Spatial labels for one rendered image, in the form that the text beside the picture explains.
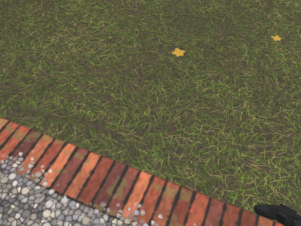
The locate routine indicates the right robot hand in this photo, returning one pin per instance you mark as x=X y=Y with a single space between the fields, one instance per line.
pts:
x=282 y=213

